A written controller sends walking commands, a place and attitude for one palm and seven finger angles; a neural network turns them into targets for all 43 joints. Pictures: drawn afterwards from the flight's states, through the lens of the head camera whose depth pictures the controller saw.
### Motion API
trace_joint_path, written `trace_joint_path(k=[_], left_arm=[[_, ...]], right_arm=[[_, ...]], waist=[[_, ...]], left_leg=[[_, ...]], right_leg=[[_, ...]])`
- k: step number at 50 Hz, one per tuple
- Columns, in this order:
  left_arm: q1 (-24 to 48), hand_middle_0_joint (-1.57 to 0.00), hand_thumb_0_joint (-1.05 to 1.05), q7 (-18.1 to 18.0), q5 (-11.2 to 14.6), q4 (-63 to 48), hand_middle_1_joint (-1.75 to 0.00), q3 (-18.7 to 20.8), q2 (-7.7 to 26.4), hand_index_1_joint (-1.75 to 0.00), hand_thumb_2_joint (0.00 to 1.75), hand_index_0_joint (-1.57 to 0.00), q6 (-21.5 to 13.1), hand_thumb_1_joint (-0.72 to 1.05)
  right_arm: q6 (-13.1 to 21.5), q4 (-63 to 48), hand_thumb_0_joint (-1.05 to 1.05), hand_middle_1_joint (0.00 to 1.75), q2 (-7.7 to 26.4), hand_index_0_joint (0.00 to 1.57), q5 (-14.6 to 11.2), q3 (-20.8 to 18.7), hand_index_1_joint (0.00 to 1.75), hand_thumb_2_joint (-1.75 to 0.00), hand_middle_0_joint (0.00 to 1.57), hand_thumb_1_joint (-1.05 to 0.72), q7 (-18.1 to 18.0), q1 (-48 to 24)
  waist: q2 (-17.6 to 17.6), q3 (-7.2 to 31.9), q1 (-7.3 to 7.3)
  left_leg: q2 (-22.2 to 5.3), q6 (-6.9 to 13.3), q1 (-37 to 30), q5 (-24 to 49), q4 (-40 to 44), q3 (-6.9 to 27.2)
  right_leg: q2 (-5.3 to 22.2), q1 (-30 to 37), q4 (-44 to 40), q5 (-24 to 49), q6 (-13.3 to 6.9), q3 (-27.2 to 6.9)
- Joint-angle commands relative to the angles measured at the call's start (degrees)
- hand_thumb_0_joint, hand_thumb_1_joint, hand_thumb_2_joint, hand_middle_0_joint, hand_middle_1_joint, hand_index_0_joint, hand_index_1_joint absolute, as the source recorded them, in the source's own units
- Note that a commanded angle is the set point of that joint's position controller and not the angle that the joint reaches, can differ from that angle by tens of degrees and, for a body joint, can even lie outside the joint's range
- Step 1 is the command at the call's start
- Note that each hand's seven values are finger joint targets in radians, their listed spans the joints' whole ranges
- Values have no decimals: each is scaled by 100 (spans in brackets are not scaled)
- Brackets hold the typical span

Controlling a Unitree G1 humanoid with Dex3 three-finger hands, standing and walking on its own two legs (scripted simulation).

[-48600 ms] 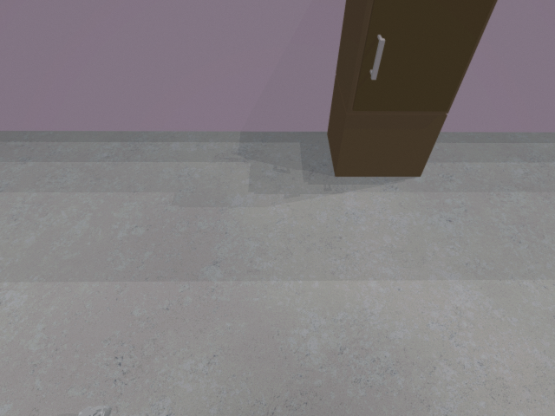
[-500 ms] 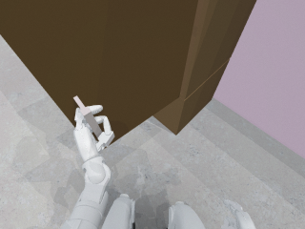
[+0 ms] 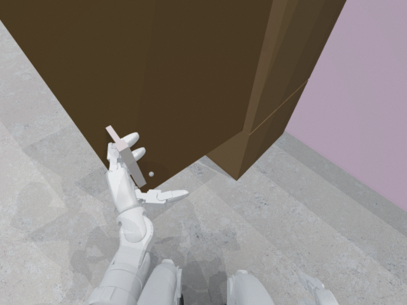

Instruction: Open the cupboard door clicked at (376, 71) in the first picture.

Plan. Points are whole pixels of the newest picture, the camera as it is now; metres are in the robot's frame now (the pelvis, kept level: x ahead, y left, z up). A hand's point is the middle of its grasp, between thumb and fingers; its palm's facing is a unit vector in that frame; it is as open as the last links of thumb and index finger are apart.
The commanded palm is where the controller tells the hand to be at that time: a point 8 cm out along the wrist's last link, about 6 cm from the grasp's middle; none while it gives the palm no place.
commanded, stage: open thumb and fingers to let go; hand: left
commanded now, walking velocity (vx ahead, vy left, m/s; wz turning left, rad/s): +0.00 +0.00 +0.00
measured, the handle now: (127, 159) +0.39 +0.17 +0.03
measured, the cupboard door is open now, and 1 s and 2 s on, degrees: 81 83 83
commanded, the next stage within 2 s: slide the hand sideways off the handle in 0.14 s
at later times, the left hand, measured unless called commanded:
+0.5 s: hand (143, 188) +0.33 +0.13 +0.02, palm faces -0.06 -1.00 -0.01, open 16.0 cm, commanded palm +0.31 +0.17 +0.01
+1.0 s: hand (128, 210) +0.29 +0.15 +0.01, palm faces -0.03 -1.00 -0.03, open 16.2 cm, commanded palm +0.27 +0.22 +0.01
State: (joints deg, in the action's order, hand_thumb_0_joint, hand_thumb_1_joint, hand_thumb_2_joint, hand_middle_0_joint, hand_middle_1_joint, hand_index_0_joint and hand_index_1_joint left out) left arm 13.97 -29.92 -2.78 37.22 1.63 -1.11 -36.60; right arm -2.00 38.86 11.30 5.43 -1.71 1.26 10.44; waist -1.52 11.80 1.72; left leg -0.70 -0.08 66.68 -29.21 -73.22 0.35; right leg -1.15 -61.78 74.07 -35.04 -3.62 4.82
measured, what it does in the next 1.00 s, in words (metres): stands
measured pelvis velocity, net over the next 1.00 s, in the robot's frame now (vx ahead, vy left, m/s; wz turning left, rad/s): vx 0.00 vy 0.02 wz -0.02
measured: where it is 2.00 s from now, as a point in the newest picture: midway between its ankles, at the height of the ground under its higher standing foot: outside the picture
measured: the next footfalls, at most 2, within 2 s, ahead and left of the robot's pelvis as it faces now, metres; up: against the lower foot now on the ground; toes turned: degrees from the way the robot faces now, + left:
none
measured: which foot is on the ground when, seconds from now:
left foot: down 0.00-1.00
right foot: down 0.00-1.00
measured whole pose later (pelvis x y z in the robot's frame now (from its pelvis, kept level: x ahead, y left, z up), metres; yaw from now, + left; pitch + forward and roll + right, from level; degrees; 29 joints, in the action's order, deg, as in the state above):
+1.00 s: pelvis +0.00 +0.02 -0.01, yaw -1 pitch +22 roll -2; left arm -3.2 2.9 7.1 18.8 -0.3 8.7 -32.4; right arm -2.9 31.6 12.2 0.9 0.3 0.1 9.9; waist -1.6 11.0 0.0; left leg -0.7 2.0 67.7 -31.4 -77.0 -0.4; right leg -1.1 -62.1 76.1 -36.1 -1.7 4.0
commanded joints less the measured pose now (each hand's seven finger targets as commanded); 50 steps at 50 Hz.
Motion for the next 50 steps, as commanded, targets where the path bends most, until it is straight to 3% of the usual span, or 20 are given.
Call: trace_joint_path(k=[1, 6, 12, 13, 14, 15, 18, 20, 22, 23, 25, 27, 30, 33, 37, 39, 40, 41, 45, 50], left_arm=[[1464, -19, 0, -161, -53, -899, -55, 33, 137, -55, 30, -19, -196, -50], [1763, -15, 0, -287, -116, -783, -30, -43, 19, -30, 30, -15, -223, -50], [1999, -15, 0, -380, -137, -707, -30, -116, -109, -30, 30, -15, -208, -50], [1787, -15, 0, 701, -909, -681, -30, -1363, 315, -30, 30, -15, -392, -50], [2052, -15, 0, 1229, -713, -950, -30, -822, 751, -30, 30, -15, -579, -50], [2111, -15, 0, 1666, -581, -1153, -30, -892, 823, -30, 30, -15, -646, -50], [1920, -15, 0, 2887, 152, -1188, -30, -1245, 573, -30, 30, -15, -446, -50], [1990, -15, 0, 3265, 848, -1328, -30, -1254, 247, -30, 30, -15, -160, -50], [1553, -15, 0, 3286, 1174, -1209, -30, -849, 382, -30, 30, -15, 87, -50], [1383, -15, 0, 3243, 1198, -1288, -30, -733, 458, -30, 30, -15, 134, -50], [1086, -15, 0, 3105, 1104, -1460, -30, -569, 610, -30, 30, -15, 140, -50], [808, -15, 0, 2977, 933, -1480, -30, -481, 699, -30, 30, -15, 103, -50], [638, -15, 0, 2847, 784, -1719, -30, -313, 920, -30, 30, -15, 48, -50], [185, -15, 0, 2803, 788, -2066, -30, -316, 847, -30, 30, -15, 67, -50], [-417, -15, 0, 2821, 827, -2358, -30, -104, 1043, -30, 30, -15, 207, -50], [-564, -15, 0, 2851, 845, -2490, -30, -145, 1009, -30, 30, -15, 248, -50], [-520, -15, 0, 2853, 843, -2671, -30, 17, 1223, -30, 30, -15, 217, -50], [-584, -15, 0, 2874, 855, -2814, -30, -7, 1196, -30, 30, -15, 177, -50], [-541, -15, 0, 3063, 983, -3057, -30, 83, 1346, -30, 30, -15, 22, -50], [-1101, -15, 0, 3431, 1274, -3211, -30, 309, 1510, -30, 30, -15, 54, -50]], right_arm=[[135, -646, 0, 30, 673, 20, -30, -196, 30, -90, 20, -90, -60, 70], [118, -621, 0, 30, 699, 20, -20, -185, 30, -90, 20, -90, -44, 10], [112, -619, 0, 30, 708, 20, -7, -185, 30, -90, 20, -90, -33, -13], [87, -544, 0, 30, 875, 20, -24, -197, 30, -90, 20, -90, -16, 143], [69, -634, 0, 30, 853, 20, -64, -218, 30, -90, 20, -90, -49, 227], [49, -700, 0, 30, 906, 20, -102, -219, 30, -90, 20, -90, -72, 202], [51, -869, 0, 30, 932, 20, -337, -174, 30, -90, 20, -90, -146, 138], [91, -998, 0, 30, 937, 20, -486, -134, 30, -90, 20, -90, -209, 88], [91, -1022, 0, 30, 975, 20, -549, -133, 30, -90, 20, -90, -230, 99], [92, -1063, 0, 30, 993, 20, -554, -138, 30, -90, 20, -90, -229, 80], [105, -1141, 0, 30, 999, 20, -524, -151, 30, -90, 20, -90, -185, 117], [65, -1183, 0, 30, 988, 20, -498, -158, 30, -90, 20, -90, -130, 92], [30, -1286, 0, 30, 1012, 20, -460, -163, 30, -90, 20, -90, -84, 90], [3, -1409, 0, 30, 978, 20, -454, -169, 30, -90, 20, -90, -29, 33], [-65, -1545, 0, 30, 957, 20, -468, -163, 30, -90, 20, -90, -32, 20], [-84, -1584, 0, 30, 935, 20, -479, -154, 30, -90, 20, -90, -38, 12], [-74, -1603, 0, 30, 956, 20, -468, -147, 30, -90, 20, -90, -65, 29], [-59, -1612, 0, 30, 917, 20, -471, -146, 30, -90, 20, -90, -79, -15], [66, -1519, 0, 30, 919, 20, -469, -135, 30, -90, 20, -90, -185, -38], [219, -1479, 0, 30, 926, 20, -499, -132, 30, -90, 20, -90, -265, -66]], waist=[[439, 1859, 159], [282, 1785, 203], [371, 1877, 220], [532, 1780, 647], [363, 1940, 458], [69, 2165, 433], [-96, 1923, 449], [-87, 1792, 421], [87, 1697, 249], [107, 1691, 189], [47, 1744, 80], [191, 1629, 48], [93, 1661, -19], [-105, 1810, -125], [82, 1831, -203], [225, 1698, -139], [150, 1780, -182], [105, 1812, -191], [192, 1742, -40], [6, 1938, -134]], left_leg=[[128, 108, -1522, 1125, 722, 107], [103, 70, -1670, 907, 791, 198], [107, 58, -1698, 779, 827, 243], [85, 136, -1752, 731, 571, 208], [92, 145, -1710, 768, 532, 227], [91, 139, -1929, 856, 526, 248], [75, 104, -2315, 593, 742, 340], [78, 100, -2387, 453, 915, 427], [71, 69, -2331, 407, 1006, 488], [64, 65, -2312, 484, 1015, 493], [62, 55, -2254, 620, 1008, 522], [44, 46, -2158, 591, 974, 502], [45, 32, -2050, 545, 951, 522], [13, -29, -2312, 736, 996, 539], [10, -4, -2203, 1103, 917, 441], [7, 15, -2098, 1073, 901, 421], [23, 21, -2033, 1150, 877, 438], [34, 32, -2061, 1201, 831, 385], [42, 84, -1880, 1086, 665, 391], [76, 89, -1866, 1310, 561, 347]], right_leg=[[20, 1000, -1293, 1955, 274, -408], [-16, 622, -1249, 1487, 228, -276], [-27, 567, -1218, 1306, 224, -221], [19, 424, -1217, 1506, 245, -379], [45, 479, -1173, 1599, 171, -389], [30, 435, -1104, 1662, 139, -402], [-19, 198, -1264, 1254, 119, -335], [-43, 175, -1301, 1083, 109, -256], [-47, 180, -1258, 1021, 119, -180], [-42, 182, -1217, 1065, 117, -162], [-42, 182, -1068, 1108, 103, -129], [-38, 106, -1025, 1064, 115, -128], [-54, 100, -903, 1020, 92, -129], [-59, 82, -842, 1114, 83, -113], [-90, 351, -857, 1384, 95, -152], [-99, 403, -892, 1406, 117, -156], [-98, 497, -836, 1457, 95, -172], [-95, 516, -856, 1520, 108, -203], [-113, 478, -855, 1482, 131, -243], [-127, 618, -795, 1719, 132, -264]])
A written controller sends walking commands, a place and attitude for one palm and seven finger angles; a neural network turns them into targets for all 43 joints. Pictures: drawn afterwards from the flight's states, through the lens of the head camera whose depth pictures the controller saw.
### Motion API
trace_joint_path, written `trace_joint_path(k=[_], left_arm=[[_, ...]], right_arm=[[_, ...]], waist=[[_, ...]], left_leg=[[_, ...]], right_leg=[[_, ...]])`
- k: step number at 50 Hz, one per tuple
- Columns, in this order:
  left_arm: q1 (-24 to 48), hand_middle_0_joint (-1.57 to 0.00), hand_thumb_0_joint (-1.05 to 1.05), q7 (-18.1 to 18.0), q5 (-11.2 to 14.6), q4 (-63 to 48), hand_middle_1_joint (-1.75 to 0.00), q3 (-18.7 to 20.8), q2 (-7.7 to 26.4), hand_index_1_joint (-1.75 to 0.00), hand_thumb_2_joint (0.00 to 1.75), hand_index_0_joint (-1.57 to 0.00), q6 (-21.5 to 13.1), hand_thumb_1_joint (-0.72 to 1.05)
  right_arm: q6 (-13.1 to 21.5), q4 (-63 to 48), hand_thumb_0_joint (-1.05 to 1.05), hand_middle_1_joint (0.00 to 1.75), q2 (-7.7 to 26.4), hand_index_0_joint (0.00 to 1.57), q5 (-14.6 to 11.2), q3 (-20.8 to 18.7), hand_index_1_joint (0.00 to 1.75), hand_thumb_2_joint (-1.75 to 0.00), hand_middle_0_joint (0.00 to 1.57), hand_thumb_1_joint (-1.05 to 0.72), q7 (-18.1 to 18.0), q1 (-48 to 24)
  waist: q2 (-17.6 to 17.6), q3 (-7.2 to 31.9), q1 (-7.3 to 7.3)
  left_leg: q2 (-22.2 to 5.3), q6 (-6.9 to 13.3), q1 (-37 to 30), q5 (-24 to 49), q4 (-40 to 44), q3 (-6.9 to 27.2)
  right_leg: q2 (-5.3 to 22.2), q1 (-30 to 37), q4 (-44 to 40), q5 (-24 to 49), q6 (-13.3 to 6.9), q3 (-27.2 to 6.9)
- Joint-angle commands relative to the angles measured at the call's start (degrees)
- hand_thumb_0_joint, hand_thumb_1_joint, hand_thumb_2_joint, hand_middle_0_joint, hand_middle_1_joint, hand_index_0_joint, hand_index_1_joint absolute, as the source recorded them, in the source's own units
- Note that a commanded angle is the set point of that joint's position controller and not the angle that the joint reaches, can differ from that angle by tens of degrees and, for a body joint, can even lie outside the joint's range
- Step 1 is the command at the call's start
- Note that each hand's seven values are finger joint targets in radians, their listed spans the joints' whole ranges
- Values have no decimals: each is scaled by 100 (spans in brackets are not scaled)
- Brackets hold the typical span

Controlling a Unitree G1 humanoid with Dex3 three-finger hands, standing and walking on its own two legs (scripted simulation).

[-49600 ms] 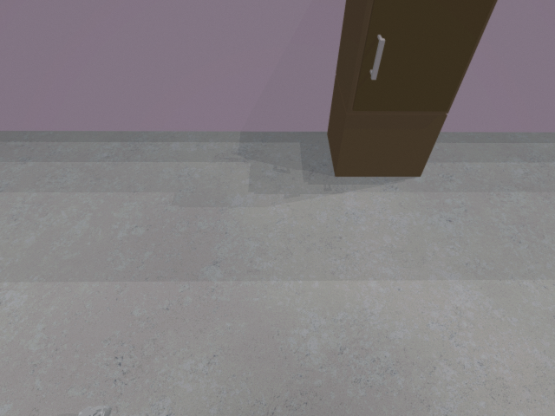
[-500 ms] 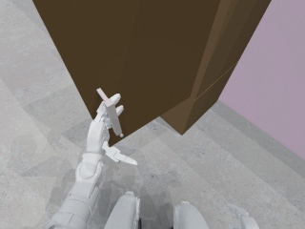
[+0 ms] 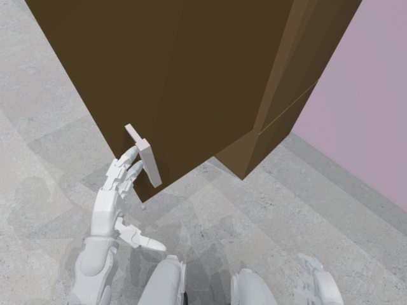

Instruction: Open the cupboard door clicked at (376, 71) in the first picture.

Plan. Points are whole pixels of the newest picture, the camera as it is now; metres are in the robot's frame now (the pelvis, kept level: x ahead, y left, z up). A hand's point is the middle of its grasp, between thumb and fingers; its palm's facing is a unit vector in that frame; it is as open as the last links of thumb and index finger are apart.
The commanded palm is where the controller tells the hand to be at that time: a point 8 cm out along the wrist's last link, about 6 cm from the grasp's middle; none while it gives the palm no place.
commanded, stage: slide the hand sideways off the handle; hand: left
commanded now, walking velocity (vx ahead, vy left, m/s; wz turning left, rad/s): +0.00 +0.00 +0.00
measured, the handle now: (144, 158) +0.38 +0.15 +0.04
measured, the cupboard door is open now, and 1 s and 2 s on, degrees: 83 83 83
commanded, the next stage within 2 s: draw the hand back to the body in 0.44 s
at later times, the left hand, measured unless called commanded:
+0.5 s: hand (110, 233) +0.24 +0.18 +0.02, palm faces +0.01 -1.00 -0.04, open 16.3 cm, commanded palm +0.22 +0.24 +0.02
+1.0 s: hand (67, 224) +0.23 +0.21 +0.12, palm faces +0.03 -1.00 -0.07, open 16.3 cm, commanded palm +0.19 +0.26 +0.13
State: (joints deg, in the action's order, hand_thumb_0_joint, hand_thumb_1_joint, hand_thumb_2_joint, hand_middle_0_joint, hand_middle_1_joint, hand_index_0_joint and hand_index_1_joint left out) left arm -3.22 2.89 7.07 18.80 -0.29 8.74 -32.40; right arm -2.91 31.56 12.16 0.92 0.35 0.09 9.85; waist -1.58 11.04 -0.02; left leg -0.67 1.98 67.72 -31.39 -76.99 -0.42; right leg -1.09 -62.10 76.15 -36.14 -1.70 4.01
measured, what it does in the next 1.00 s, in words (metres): stands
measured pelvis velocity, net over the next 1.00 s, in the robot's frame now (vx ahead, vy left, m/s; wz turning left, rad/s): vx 0.01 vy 0.00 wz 0.02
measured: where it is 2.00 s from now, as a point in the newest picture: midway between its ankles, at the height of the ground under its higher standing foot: outside the picture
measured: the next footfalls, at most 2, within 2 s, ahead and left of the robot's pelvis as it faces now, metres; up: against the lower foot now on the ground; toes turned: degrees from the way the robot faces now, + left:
none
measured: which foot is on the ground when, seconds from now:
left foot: down 0.00-1.00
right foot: down 0.00-1.00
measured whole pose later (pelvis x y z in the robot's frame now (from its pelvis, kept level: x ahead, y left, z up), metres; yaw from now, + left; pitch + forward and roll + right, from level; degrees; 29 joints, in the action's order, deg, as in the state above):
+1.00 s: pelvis +0.01 +0.00 +0.05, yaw +1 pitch +14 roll -3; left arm -23.8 14.7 18.4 -3.5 11.3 16.4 -20.0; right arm 4.6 28.5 13.5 -2.1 1.6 -5.0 15.3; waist -3.4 10.5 0.6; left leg -0.8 1.5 51.4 -27.9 -64.7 1.5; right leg -2.0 -44.6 61.5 -31.4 -1.8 5.3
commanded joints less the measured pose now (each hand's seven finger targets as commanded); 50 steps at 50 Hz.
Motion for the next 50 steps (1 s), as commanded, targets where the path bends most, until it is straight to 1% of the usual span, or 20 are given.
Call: trace_joint_path(k=[1, 3, 7, 9, 10, 11, 13, 17, 20, 25, 26, 27, 29, 30, 31, 37, 41, 44, 47, 50], left_arm=[[448, -15, 0, 219, 317, -1448, -30, 550, 564, -30, 30, -15, -342, -50], [127, -15, 0, 335, 408, -1600, -30, 614, 616, -30, 30, -15, -262, -50], [-189, -15, 0, 516, 515, -1690, -30, 817, 802, -30, 30, -15, -155, -50], [-270, -15, 0, 650, 582, -1764, -30, 859, 843, -30, 30, -15, -167, -50], [-399, -15, 0, 710, 636, -1769, -30, 1004, 970, -30, 30, -15, -183, -50], [-477, -15, 0, 787, 683, -1833, -30, 983, 920, -30, 30, -15, -210, -50], [-603, -15, 0, 949, 789, -1748, -30, 1100, 995, -30, 30, -15, -208, -50], [-634, -15, 0, 1215, 972, -1937, -30, 1264, 1143, -30, 30, -15, -256, -50], [-736, -15, 0, 1375, 1089, -1963, -30, 1435, 1298, -30, 30, -15, -210, -50], [-338, -15, 0, 1474, 1153, -2116, -30, 1239, 1193, -30, 30, -15, -98, -50], [-384, -15, 0, 1451, 1132, -2118, -30, 1348, 1280, -30, 30, -15, -71, -50], [-427, -15, 0, 1420, 1109, -2173, -30, 1306, 1254, -30, 30, -15, -34, -50], [-597, -15, 0, 1336, 1122, -2851, -30, 1369, 1409, -30, 30, -15, 71, -50], [-762, -15, 0, 1250, 1137, -3023, -30, 1559, 1602, -30, 30, -15, 179, -50], [-999, -15, 0, 1172, 1115, -3183, -30, 1615, 1618, -30, 30, -15, 285, -50], [-1494, -15, 0, 827, 1018, -3111, -30, 1495, 1315, -30, 30, -15, 858, -50], [-1469, -15, 0, 913, 1064, -3122, -30, 1506, 1394, -30, 30, -15, 870, -50], [-1542, -15, 0, 1074, 1159, -3266, -30, 1565, 1469, -30, 30, -15, 801, -50], [-1670, -15, 0, 1195, 1252, -3498, -30, 1653, 1566, -30, 30, -15, 833, -50], [-1912, -15, 0, 1227, 1313, -3657, -30, 1816, 1674, -30, 34, -15, 960, -40]], right_arm=[[331, -758, 0, 30, 824, 20, -61, -345, 30, -90, 20, -90, -156, -42], [356, -807, 0, 30, 818, 20, -82, -351, 30, -90, 20, -90, -169, -52], [420, -821, 0, 30, 802, 20, -104, -348, 30, -90, 20, -90, -211, -41], [480, -825, 0, 30, 796, 20, -106, -349, 30, -90, 20, -90, -234, -61], [503, -836, 0, 30, 814, 20, -111, -347, 30, -90, 20, -90, -252, -24], [533, -849, 0, 30, 797, 20, -116, -343, 30, -90, 20, -90, -259, -81], [583, -844, 0, 30, 822, 20, -133, -349, 30, -90, 20, -90, -286, -86], [704, -851, 0, 30, 832, 20, -140, -344, 30, -90, 20, -90, -336, -96], [769, -858, 0, 30, 863, 20, -159, -342, 30, -90, 20, -90, -372, -95], [914, -852, 0, 30, 923, 20, -168, -326, 30, -90, 20, -90, -424, -91], [938, -831, 0, 30, 923, 20, -167, -334, 30, -90, 20, -90, -425, -101], [952, -853, 0, 30, 928, 20, -165, -336, 30, -90, 20, -90, -422, -98], [967, -1002, 0, 30, 920, 20, -193, -339, 30, -90, 20, -90, -417, -105], [945, -1041, 0, 30, 922, 20, -199, -330, 30, -90, 20, -90, -421, -30], [931, -1095, 0, 30, 874, 20, -220, -328, 30, -90, 20, -90, -426, -53], [836, -1157, 0, 30, 795, 20, -281, -264, 30, -90, 20, -90, -488, 51], [903, -1169, 0, 30, 829, 20, -287, -211, 30, -90, 20, -90, -562, 103], [983, -1201, 0, 30, 849, 20, -295, -191, 30, -90, 20, -90, -594, 172], [1061, -1248, 0, 30, 844, 20, -329, -173, 30, -90, 20, -90, -606, 201], [1130, -1280, 0, 30, 831, 20, -360, -171, 30, -90, 20, -90, -589, 207]], waist=[[18, 2078, -6], [-1, 2106, -42], [136, 1916, 10], [153, 1840, 37], [157, 1791, 19], [99, 1846, -5], [227, 1682, 50], [20, 1737, 30], [32, 1655, 30], [-69, 1611, 129], [-153, 1671, 43], [-142, 1736, 35], [-396, 2018, -105], [-334, 2114, -155], [-349, 2141, -209], [-20, 1306, 14], [-8, 942, 116], [-80, 877, 105], [-343, 883, 57], [-414, 834, -7]], left_leg=[[69, -118, -2000, 1627, 914, 393], [79, -109, -1974, 1758, 897, 359], [84, -67, -1649, 1668, 795, 302], [92, -57, -1494, 1564, 719, 272], [91, -50, -1409, 1596, 701, 286], [94, -50, -1401, 1591, 663, 255], [77, -53, -1239, 1454, 596, 249], [74, -54, -1105, 1388, 491, 258], [63, -38, -992, 1277, 452, 279], [50, -8, -1028, 1044, 411, 329], [43, -28, -1104, 1059, 448, 337], [41, -28, -1159, 1046, 485, 342], [38, -39, -1594, 1078, 782, 360], [42, -36, -1658, 1132, 923, 386], [46, -40, -1800, 1208, 1038, 357], [41, -59, -2067, 912, 1647, 387], [52, -47, -2216, 849, 1837, 373], [55, -54, -2550, 1013, 2054, 380], [64, -63, -2959, 1305, 2292, 387], [67, -74, -3208, 1526, 2511, 410]], right_leg=[[-121, 713, -989, 1958, -53, -194], [-118, 846, -992, 2152, -42, -216], [-120, 987, -1033, 2240, -3, -303], [-103, 1022, -1072, 2219, 19, -378], [-118, 1073, -1056, 2233, -3, -390], [-101, 1087, -1041, 2274, 13, -417], [-92, 1030, -1084, 2174, 44, -479], [-68, 1032, -1058, 2024, 41, -580], [-93, 952, -1093, 1764, 33, -631], [-124, 576, -1096, 1242, 8, -571], [-123, 546, -1064, 1220, -6, -534], [-129, 523, -1044, 1182, -10, -496], [-134, 707, -1168, 1143, -27, -434], [-165, 948, -1231, 1179, -35, -413], [-148, 1089, -1322, 1292, -19, -406], [-177, 1346, -1883, 1099, 62, -169], [-151, 1551, -2235, 1040, 76, -213], [-160, 1776, -2404, 1237, 66, -174], [-176, 2029, -2531, 1561, 47, -120], [-190, 2329, -2666, 1795, 31, -73]])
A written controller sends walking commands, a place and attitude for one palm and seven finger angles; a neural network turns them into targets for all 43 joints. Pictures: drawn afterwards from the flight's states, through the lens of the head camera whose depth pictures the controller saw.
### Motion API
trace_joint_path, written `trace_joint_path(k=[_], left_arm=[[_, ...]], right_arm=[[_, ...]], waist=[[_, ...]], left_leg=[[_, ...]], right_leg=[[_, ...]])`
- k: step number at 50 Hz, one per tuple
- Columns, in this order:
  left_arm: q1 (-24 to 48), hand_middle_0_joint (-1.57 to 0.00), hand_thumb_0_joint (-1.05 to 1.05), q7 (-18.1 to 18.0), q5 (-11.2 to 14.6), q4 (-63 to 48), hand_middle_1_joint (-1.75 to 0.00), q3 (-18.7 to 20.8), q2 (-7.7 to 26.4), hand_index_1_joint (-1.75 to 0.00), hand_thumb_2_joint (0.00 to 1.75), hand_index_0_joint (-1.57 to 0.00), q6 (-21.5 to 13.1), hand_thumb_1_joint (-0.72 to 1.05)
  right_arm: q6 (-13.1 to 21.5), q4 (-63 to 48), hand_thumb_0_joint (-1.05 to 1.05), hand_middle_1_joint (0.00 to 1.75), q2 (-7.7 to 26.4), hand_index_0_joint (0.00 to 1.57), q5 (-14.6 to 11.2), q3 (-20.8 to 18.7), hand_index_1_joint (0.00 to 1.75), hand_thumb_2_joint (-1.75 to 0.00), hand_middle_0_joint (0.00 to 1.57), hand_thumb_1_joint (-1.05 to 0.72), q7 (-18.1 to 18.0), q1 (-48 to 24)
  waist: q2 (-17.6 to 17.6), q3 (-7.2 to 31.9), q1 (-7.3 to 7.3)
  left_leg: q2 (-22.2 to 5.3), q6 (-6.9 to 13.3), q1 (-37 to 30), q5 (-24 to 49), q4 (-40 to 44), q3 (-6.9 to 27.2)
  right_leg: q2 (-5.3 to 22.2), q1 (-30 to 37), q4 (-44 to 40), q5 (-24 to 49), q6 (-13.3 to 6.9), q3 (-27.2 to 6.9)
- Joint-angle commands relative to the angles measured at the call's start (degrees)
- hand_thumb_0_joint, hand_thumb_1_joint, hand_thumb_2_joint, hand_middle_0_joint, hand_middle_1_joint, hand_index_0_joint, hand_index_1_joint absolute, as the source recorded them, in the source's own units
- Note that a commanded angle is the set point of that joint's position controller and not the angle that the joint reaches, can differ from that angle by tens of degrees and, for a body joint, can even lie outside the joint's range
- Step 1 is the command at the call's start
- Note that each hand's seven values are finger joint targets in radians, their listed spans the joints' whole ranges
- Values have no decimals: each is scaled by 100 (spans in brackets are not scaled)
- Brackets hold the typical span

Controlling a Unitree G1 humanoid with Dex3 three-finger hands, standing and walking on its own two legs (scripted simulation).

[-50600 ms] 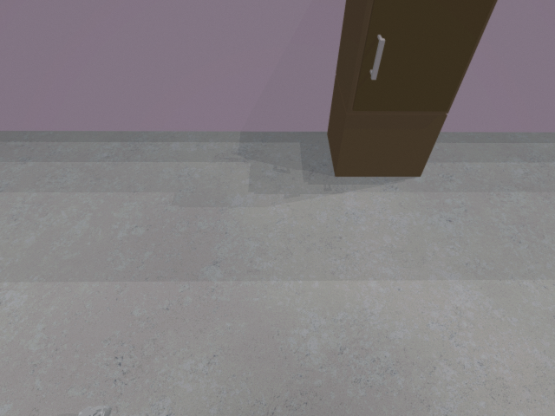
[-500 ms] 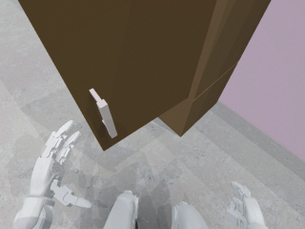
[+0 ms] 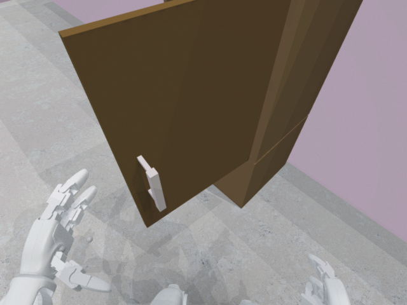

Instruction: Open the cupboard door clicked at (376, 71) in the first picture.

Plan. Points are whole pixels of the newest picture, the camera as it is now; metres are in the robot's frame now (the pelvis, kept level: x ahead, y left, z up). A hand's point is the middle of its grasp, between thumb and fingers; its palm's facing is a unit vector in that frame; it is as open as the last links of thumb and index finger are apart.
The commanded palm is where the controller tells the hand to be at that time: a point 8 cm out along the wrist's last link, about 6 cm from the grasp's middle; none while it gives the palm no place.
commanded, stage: draw the hand back to the body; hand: left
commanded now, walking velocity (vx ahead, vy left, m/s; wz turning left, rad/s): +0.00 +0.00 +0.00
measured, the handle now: (152, 185) +0.37 +0.14 -0.01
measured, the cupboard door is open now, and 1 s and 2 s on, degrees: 83 83 83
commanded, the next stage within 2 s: step back with the hand held close in 1.12 s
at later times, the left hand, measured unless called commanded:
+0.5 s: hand (28, 198) +0.24 +0.25 +0.17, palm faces +0.36 -0.84 -0.41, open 12.0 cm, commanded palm +0.19 +0.30 +0.20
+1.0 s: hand out of the picture +0.23 +0.25 +0.23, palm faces +0.43 -0.81 -0.40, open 7.6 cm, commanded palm +0.18 +0.30 +0.25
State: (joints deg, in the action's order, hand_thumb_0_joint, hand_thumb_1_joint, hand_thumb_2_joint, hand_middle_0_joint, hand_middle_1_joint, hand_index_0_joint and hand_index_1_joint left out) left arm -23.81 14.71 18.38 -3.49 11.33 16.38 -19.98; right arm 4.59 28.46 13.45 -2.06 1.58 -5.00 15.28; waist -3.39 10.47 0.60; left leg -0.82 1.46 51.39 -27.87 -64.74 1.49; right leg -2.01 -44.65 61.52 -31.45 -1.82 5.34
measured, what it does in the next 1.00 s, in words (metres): rises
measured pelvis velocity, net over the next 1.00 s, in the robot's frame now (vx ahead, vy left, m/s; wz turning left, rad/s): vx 0.04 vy -0.01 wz -0.01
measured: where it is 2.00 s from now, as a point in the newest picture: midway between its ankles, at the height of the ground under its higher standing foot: outside the picture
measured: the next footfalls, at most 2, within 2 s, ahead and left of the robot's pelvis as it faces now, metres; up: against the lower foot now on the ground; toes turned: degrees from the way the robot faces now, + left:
none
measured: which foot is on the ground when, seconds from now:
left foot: down 0.00-1.00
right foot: down 0.00-1.00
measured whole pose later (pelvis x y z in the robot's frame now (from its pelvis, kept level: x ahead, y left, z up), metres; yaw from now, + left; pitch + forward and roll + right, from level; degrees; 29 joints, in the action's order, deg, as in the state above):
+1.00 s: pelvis +0.04 -0.01 +0.08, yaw -1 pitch -3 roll +0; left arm -25.9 -6.3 4.2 -18.9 18.3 19.2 -3.3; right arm 4.1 35.8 13.8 -0.4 1.0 -4.6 11.6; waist -4.5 0.9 -3.1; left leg 0.5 1.3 8.9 -14.5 -26.0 -1.5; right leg -1.3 -3.8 23.6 -17.2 -1.4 1.6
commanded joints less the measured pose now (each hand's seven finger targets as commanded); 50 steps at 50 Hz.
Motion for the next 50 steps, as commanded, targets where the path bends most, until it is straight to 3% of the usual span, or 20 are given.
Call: trace_joint_path(k=[1, 2, 3, 4, 6, 9, 11, 13, 16, 21, 27, 30, 37, 41, 44, 50], left_arm=[[43, -16, 0, 46, 171, -1451, -30, 645, 867, -30, 36, -16, -212, -36], [74, -16, 0, 61, 180, -1535, -30, 607, 840, -30, 37, -16, -159, -32], [43, -16, 0, -845, -844, -1644, -30, 904, 1857, -30, 39, -16, 311, -29], [-243, -16, 0, -1273, -940, -1836, -30, 502, 1210, -30, 40, -16, 620, -26], [-507, -16, 0, -1821, -1232, -1861, -30, 234, 969, -30, 43, -16, 1048, -18], [-477, -16, 0, -2233, -1429, -2331, -30, 312, 1154, -30, 48, -16, 1338, -8], [-312, -17, 0, -2364, -1488, -2333, -30, 335, 1188, -30, 51, -17, 1469, -1], [-90, -17, 0, -2442, -1536, -2345, -30, 320, 1137, -30, 54, -17, 1525, 6], [-3, -17, 0, -2469, -1552, -2253, -30, 398, 1146, -30, 58, -17, 1597, 17], [-86, -18, 0, -2439, -1548, -2528, -30, 691, 1258, -30, 66, -18, 1581, 34], [-23, -19, 0, -2350, -1483, -2687, -30, 1006, 1324, -30, 75, -19, 1550, 55], [95, -19, 0, -2348, -1483, -2834, -30, 1260, 1508, -30, 80, -19, 1495, 65], [308, -20, 0, -2310, -1415, -3039, -30, 1610, 1619, -30, 90, -20, 1349, 90], [43, -20, 0, -2207, -1389, -2413, -30, 1281, 1192, -30, 90, -20, 1391, 90], [300, -20, 0, -2220, -1411, -2690, -30, 1447, 1439, -30, 90, -20, 1309, 90], [484, -20, 0, -2261, -1425, -2908, -30, 1577, 1637, -30, 90, -20, 1226, 90]], right_arm=[[392, -987, 0, 30, 672, 20, -70, -285, 30, -90, 20, -90, -76, -347], [409, -991, 0, 30, 677, 20, -77, -285, 30, -90, 20, -90, -66, -337], [235, -1036, 0, 30, 686, 20, -24, -310, 30, -90, 20, -90, -195, -436], [162, -1167, 0, 30, 549, 20, -19, -234, 30, -90, 20, -90, -238, -414], [28, -1100, 0, 30, 516, 20, -35, -198, 30, -90, 20, -90, -258, -386], [-48, -1091, 0, 30, 573, 20, -4, -161, 30, -90, 20, -90, -289, -415], [-23, -1042, 0, 30, 603, 20, 14, -135, 30, -90, 20, -90, -309, -481], [9, -980, 0, 30, 610, 20, 24, -107, 30, -90, 20, -90, -307, -481], [73, -871, 0, 30, 615, 20, 39, -81, 30, -90, 20, -90, -299, -590], [194, -693, 0, 30, 577, 20, 57, -71, 30, -90, 20, -90, -205, -731], [233, -525, 0, 30, 560, 20, 87, -104, 30, -90, 20, -90, -95, -870], [270, -451, 0, 30, 566, 20, 111, -122, 30, -90, 20, -90, -60, -933], [308, -335, 0, 30, 549, 20, 118, -182, 30, -90, 20, -90, -21, -1058], [218, -271, 0, 30, 575, 20, 111, -229, 30, -90, 20, -90, 35, -1063], [217, -287, 0, 30, 581, 20, 127, -264, 30, -90, 20, -90, 3, -1114], [329, -218, 0, 30, 540, 20, 152, -236, 30, -90, 20, -90, -56, -1212]], waist=[[-251, 810, -95], [-263, 770, -51], [-292, 1005, -443], [-334, 627, -242], [-293, 257, -173], [-163, 383, -165], [83, 182, -127], [-58, 65, -129], [126, -173, -170], [-83, -141, -283], [56, -409, -319], [-97, -350, -369], [61, -416, -397], [226, -804, -352], [206, -560, -382], [-55, -613, -416]], left_leg=[[72, -37, -1676, 1289, 1366, 214], [67, -46, -1788, 1340, 1419, 223], [19, -13, -2073, 1379, 1800, 135], [16, -19, -2129, 1257, 1966, 113], [-37, -13, -2312, 1193, 2172, 133], [-59, 1, -2800, 1687, 2390, 122], [-49, 17, -2954, 1831, 2549, 87], [-68, -4, -3238, 1880, 2779, 143], [-68, 1, -3500, 2002, 3054, 135], [-71, -35, -3984, 2767, 3376, 71], [-101, -53, -4303, 3253, 3700, -12], [-93, -51, -4464, 3381, 3800, -56], [-65, -10, -4638, 3285, 3970, -170], [-73, -6, -4568, 2889, 4100, -199], [-35, 39, -4687, 2812, 4106, -244], [12, 35, -4710, 2596, 4149, -249]], right_leg=[[-98, 615, -1229, 1448, 52, -163], [-99, 640, -1278, 1518, 63, -143], [99, 831, -1669, 1479, -26, -530], [134, 842, -1814, 1384, -1, -462], [146, 1055, -2023, 1380, 27, -399], [155, 1541, -2257, 1794, 30, -335], [170, 1778, -2468, 1973, 59, -332], [183, 1908, -2630, 1939, 59, -303], [195, 2207, -2914, 2065, 67, -304], [230, 2858, -3222, 2625, 61, -307], [221, 3280, -3581, 3075, 95, -301], [222, 3492, -3732, 3201, 82, -324], [216, 3675, -3934, 3391, 121, -341], [217, 3591, -4078, 3129, 143, -351], [221, 3686, -4123, 3139, 153, -396], [244, 3728, -4267, 2951, 122, -445]])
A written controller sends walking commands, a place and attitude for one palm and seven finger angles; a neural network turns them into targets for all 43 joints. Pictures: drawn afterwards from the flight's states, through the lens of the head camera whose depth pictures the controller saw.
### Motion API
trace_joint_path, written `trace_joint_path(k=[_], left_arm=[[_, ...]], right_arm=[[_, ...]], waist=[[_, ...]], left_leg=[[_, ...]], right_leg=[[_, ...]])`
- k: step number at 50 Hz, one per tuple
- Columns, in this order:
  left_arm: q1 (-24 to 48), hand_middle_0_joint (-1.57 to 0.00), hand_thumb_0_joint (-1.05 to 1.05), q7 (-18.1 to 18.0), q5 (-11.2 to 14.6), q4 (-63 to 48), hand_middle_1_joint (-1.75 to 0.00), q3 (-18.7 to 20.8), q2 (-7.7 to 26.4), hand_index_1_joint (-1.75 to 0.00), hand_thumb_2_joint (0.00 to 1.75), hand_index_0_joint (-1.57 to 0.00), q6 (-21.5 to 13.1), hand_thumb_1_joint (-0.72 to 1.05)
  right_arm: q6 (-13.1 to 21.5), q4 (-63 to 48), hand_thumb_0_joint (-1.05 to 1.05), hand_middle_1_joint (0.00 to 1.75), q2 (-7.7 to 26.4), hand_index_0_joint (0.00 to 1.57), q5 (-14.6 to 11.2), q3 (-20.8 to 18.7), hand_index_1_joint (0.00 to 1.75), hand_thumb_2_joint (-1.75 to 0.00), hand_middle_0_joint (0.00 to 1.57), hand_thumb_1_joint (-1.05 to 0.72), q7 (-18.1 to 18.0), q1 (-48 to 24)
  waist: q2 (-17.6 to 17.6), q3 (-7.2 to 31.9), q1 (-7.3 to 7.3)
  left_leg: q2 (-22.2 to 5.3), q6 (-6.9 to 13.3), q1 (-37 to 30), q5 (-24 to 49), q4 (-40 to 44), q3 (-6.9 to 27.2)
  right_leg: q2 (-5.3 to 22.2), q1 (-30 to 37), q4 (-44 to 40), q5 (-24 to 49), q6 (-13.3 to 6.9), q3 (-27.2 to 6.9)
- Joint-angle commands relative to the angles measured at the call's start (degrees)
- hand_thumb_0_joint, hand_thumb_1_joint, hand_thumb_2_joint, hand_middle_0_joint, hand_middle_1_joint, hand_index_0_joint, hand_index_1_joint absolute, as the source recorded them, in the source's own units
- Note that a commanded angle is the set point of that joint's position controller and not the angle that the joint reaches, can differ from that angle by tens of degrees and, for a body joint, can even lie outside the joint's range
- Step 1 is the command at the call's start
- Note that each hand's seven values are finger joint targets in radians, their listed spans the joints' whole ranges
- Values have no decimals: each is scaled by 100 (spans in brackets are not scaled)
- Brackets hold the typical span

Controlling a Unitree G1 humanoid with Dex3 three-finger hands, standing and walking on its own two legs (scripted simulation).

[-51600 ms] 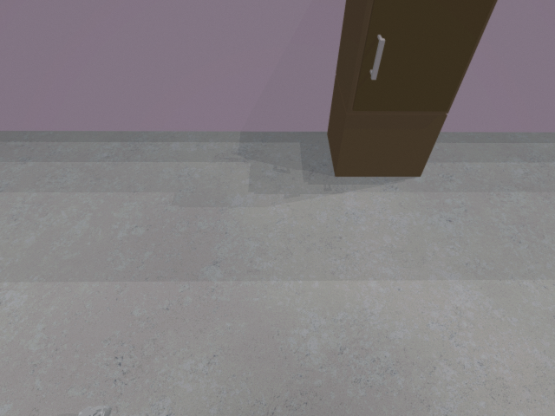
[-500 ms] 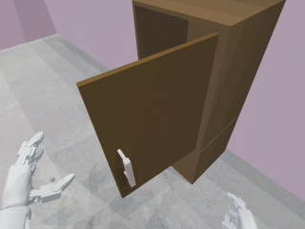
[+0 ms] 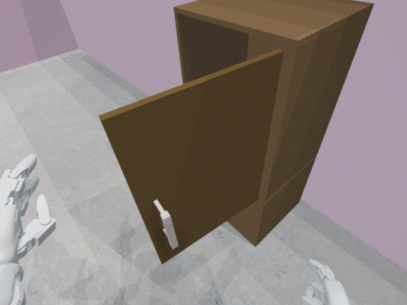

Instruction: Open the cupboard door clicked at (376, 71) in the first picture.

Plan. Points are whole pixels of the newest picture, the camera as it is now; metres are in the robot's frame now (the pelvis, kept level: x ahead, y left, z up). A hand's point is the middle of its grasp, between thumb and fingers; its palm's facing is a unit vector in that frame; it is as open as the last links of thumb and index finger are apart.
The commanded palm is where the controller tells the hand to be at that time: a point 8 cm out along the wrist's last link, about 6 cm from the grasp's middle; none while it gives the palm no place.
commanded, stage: draw the hand back to the body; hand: left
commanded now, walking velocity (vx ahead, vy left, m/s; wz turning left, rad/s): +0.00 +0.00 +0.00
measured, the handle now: (166, 225) +0.33 +0.15 -0.10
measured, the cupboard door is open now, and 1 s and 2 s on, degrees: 83 83 83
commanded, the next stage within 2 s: step back with the hand held close in 0.12 s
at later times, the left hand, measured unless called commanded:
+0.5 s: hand (45, 226) +0.18 +0.26 +0.15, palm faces +0.36 -0.78 -0.51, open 7.4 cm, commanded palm +0.12 +0.31 +0.17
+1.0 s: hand out of the picture +0.11 +0.29 +0.15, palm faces +0.42 -0.74 -0.52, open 7.4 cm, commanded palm +0.05 +0.33 +0.17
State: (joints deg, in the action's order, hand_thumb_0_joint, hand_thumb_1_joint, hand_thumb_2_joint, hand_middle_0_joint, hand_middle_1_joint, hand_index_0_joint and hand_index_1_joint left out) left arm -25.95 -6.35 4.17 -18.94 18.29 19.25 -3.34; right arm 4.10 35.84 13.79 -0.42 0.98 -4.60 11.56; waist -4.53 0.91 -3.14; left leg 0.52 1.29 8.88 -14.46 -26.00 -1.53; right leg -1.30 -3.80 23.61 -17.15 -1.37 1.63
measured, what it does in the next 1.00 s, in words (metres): shifts its weight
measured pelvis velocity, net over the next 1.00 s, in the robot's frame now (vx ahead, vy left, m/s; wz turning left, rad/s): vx -0.09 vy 0.02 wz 0.01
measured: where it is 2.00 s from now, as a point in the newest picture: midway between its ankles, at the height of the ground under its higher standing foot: outside the picture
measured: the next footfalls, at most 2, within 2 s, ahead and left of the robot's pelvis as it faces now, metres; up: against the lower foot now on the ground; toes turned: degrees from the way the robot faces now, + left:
right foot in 1.54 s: -0.23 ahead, -0.07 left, +0.00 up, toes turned -3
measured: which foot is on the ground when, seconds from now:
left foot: down 0.00-1.00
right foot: down 0.00-1.00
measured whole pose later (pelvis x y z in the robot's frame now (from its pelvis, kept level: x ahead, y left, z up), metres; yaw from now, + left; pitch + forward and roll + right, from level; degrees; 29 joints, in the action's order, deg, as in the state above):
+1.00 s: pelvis -0.09 +0.02 -0.01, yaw +0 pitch +0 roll -2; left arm -30.9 -8.2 0.7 -27.4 24.7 23.7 -11.7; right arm 3.1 32.1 13.1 -0.1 0.3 -5.2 11.4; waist -2.3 -2.8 -0.2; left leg 0.7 3.7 23.1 -9.8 -32.6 -1.8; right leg -1.2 -18.2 31.2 -12.5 0.4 1.3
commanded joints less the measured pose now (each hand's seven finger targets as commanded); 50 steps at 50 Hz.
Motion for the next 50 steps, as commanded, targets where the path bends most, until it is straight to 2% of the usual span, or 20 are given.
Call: trace_joint_path(k=[1, 4, 6, 11, 12, 13, 14, 18, 22, 25, 27, 30, 32, 35, 37, 40, 44, 47, 48, 50], left_arm=[[671, -20, 0, -157, -5, -1358, -30, 862, 1305, -30, 90, -20, -450, 90], [623, -20, 0, -154, -2, -1349, -30, 831, 1253, -30, 90, -20, -477, 90], [525, -20, 0, -135, 16, -1165, -30, 767, 1154, -30, 90, -20, -456, 90], [625, -20, 0, -101, 33, -1032, -30, 730, 1119, -30, 90, -20, -482, 90], [732, -20, 0, -97, 30, -1747, -30, 737, 1203, -30, 90, -20, -576, 90], [1054, -20, 0, -157, -48, -1986, -30, 1475, 1940, -30, 90, -20, -812, 90], [403, -20, 0, -105, -61, -1384, -30, 1189, 1498, -30, 90, -20, -805, 90], [-201, -20, 0, -73, -79, -1215, -30, 964, 1214, -30, 90, -20, -841, 90], [-264, -20, 0, -131, -72, -1462, -30, 1087, 1406, -30, 90, -20, -852, 90], [-291, -20, 0, -180, -67, -1618, -30, 1245, 1594, -30, 90, -20, -843, 90], [-432, -20, 0, -202, -57, -1653, -30, 1246, 1561, -30, 90, -20, -834, 90], [-517, -20, 0, -240, -48, -1691, -30, 1318, 1617, -30, 90, -20, -832, 90], [-521, -20, 0, -255, -62, -1755, -30, 1220, 1527, -30, 90, -20, -848, 90], [-513, -20, 0, -292, -101, -1883, -30, 1308, 1609, -30, 90, -20, -925, 90], [-562, -20, 0, -309, -118, -1832, -30, 1297, 1546, -30, 90, -20, -959, 90], [-484, -20, 0, -331, -184, -1870, -30, 1386, 1590, -30, 90, -20, -1045, 90], [-397, -20, 0, -341, -274, -1921, -30, 1376, 1460, -30, 90, -20, -1136, 90], [-257, -20, 0, -335, -327, -2014, -30, 1386, 1421, -30, 90, -20, -1183, 90], [-243, -20, 0, -337, -340, -2041, -30, 1404, 1420, -30, 90, -20, -1200, 90], [-247, -20, 0, -333, -338, -2092, -30, 1456, 1489, -30, 90, -20, -1219, 90]], right_arm=[[404, -947, 0, 30, 496, 20, -7, -169, 30, -90, 20, -90, -104, -840], [445, -913, 0, 30, 489, 20, -9, -174, 30, -90, 20, -90, -93, -815], [445, -888, 0, 30, 491, 20, -15, -182, 30, -90, 20, -90, -88, -831], [431, -876, 0, 30, 510, 20, -13, -205, 30, -90, 20, -90, -91, -860], [489, -973, 0, 30, 488, 20, -14, -203, 30, -90, 20, -90, -77, -919], [353, -1092, 0, 30, 622, 20, -25, -183, 30, -90, 20, -90, -83, -774], [253, -954, 0, 30, 578, 20, 18, -211, 30, -90, 20, -90, -92, -790], [17, -1036, 0, 30, 615, 20, 18, -294, 30, -90, 20, -90, -84, -744], [-133, -1153, 0, 30, 634, 20, -16, -332, 30, -90, 20, -90, -135, -751], [-208, -1225, 0, 30, 636, 20, -19, -344, 30, -90, 20, -90, -169, -796], [-241, -1276, 0, 30, 623, 20, -33, -349, 30, -90, 20, -90, -165, -764], [-251, -1299, 0, 30, 647, 20, -28, -372, 30, -90, 20, -90, -162, -799], [-232, -1310, 0, 30, 648, 20, -46, -366, 30, -90, 20, -90, -147, -737], [-175, -1314, 0, 30, 699, 20, -33, -383, 30, -90, 20, -90, -157, -736], [-140, -1323, 0, 30, 682, 20, -37, -363, 30, -90, 20, -90, -157, -688], [-61, -1343, 0, 30, 740, 20, -23, -378, 30, -90, 20, -90, -165, -718], [83, -1341, 0, 30, 760, 20, -3, -370, 30, -90, 20, -90, -159, -629], [202, -1306, 0, 30, 754, 20, 17, -388, 30, -90, 20, -90, -156, -606], [240, -1285, 0, 30, 757, 20, 24, -402, 30, -90, 20, -90, -150, -570], [297, -1252, 0, 30, 747, 20, 38, -417, 30, -90, 20, -90, -132, -546]], waist=[[89, 278, -35], [8, 301, -35], [137, 117, -19], [314, 13, -4], [12, 330, -61], [245, -101, 210], [424, -51, 240], [207, 384, 273], [217, 705, 268], [220, 822, 245], [232, 850, 250], [219, 772, 244], [201, 667, 283], [32, 596, 285], [108, 499, 295], [-111, 327, 290], [-299, 227, 287], [-320, 267, 280], [-311, 295, 284], [-59, 347, 291]], left_leg=[[-121, 59, -474, 1301, 269, 39], [-117, 48, -529, 1335, 298, 56], [-133, 50, -488, 1299, 323, 38], [-139, 63, -489, 1013, 405, 45], [-121, 81, -639, 1142, 367, 43], [-213, 153, -272, 996, 149, 195], [-214, 138, -248, 1007, 37, 235], [-314, 89, -272, 1607, 96, 194], [-413, 79, -325, 2219, 166, 221], [-445, 82, -186, 2322, 209, 259], [-471, 74, -71, 2243, 227, 276], [-487, 86, 263, 1823, 267, 321], [-491, 81, 456, 1415, 318, 360], [-537, 130, 868, 661, 513, 472], [-576, 163, 1217, 135, 641, 567], [-660, 269, 1951, -1001, 899, 739], [-876, 395, 2892, -2075, 1249, 1060], [-980, 463, 3280, -2449, 1275, 1159], [-949, 459, 3319, -2461, 1193, 1112], [-803, 399, 3164, -2389, 894, 976]], right_leg=[[174, -386, -470, 1607, 90, -76], [164, -378, -474, 1603, 89, -65], [156, -430, -518, 1590, 103, -70], [147, -497, -653, 1221, 119, -93], [174, -371, -622, 1385, 107, -133], [409, -900, -862, 1702, 126, -533], [520, -926, -832, 1878, 121, -561], [520, -758, -514, 2332, 181, -411], [409, -605, -264, 2547, 207, -296], [361, -490, -122, 2559, 206, -269], [338, -473, -50, 2451, 207, -284], [334, -471, -26, 2223, 206, -337], [320, -536, -44, 1918, 198, -374], [237, -412, 19, 1522, 202, -360], [194, -314, 108, 1279, 210, -374], [94, -16, 259, 887, 223, -405], [-68, 461, 850, 607, 247, -326], [-132, 692, 1163, 586, 243, -338], [-128, 687, 1180, 581, 236, -366], [-45, 439, 912, 379, 181, -549]])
